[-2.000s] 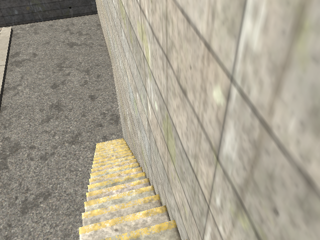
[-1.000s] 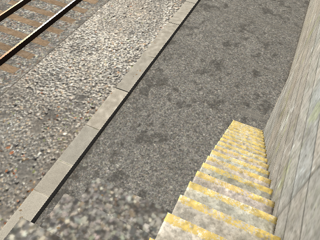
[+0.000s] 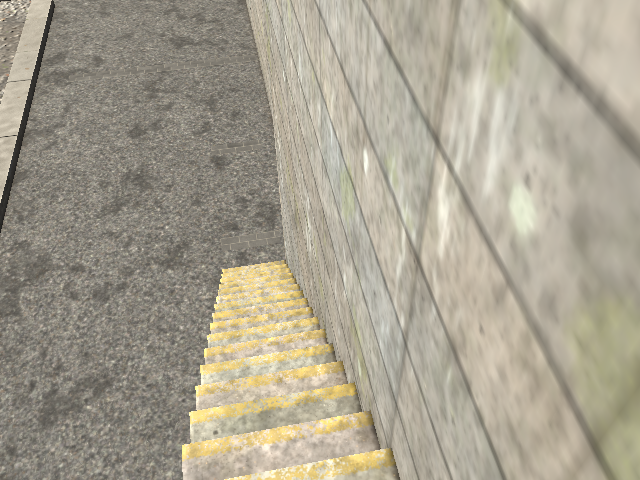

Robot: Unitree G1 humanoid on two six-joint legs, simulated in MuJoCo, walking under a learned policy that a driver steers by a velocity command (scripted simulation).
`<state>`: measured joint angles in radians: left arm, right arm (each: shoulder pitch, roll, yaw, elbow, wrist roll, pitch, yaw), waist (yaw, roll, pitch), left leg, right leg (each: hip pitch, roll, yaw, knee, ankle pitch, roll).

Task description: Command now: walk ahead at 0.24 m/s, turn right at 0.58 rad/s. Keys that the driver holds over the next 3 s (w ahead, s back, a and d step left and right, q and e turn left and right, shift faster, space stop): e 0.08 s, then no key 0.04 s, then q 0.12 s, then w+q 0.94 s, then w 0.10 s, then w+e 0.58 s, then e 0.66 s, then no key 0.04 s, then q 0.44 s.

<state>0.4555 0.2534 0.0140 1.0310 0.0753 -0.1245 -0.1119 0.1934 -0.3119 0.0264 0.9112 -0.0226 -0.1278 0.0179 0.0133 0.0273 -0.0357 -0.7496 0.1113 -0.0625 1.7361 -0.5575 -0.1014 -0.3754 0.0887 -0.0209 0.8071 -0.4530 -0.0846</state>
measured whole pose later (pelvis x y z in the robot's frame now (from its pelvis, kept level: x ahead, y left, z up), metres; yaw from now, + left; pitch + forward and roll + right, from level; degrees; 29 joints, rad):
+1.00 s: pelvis +0.30 +0.06 -0.24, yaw +16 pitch +2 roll -5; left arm 0.10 0.07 0.00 0.56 0.10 -0.11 -0.08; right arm 0.43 -0.27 0.00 0.89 -0.07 -0.06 0.03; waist -0.03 0.09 0.01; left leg -0.46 -0.17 -0.16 1.23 -0.55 0.08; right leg -0.49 0.01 -0.01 0.95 -0.44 -0.18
